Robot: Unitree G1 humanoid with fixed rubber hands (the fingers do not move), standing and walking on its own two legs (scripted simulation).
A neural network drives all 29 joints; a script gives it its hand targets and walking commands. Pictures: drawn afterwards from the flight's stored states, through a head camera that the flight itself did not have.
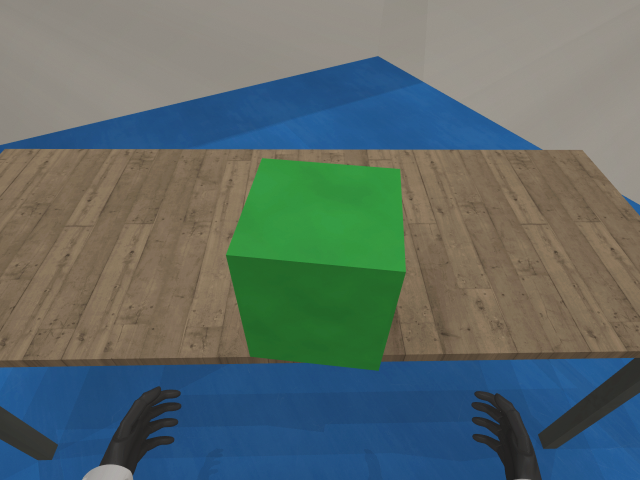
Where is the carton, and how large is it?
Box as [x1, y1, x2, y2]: [226, 158, 405, 370]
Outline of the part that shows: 262,158 226,253 250,356 378,370 405,273 399,169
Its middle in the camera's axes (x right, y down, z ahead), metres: +0.00 +0.04 +0.61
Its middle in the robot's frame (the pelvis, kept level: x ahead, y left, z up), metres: +0.43 +0.01 +0.01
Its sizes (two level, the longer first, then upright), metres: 0.210 0.200 0.250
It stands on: a table, 0.66 m high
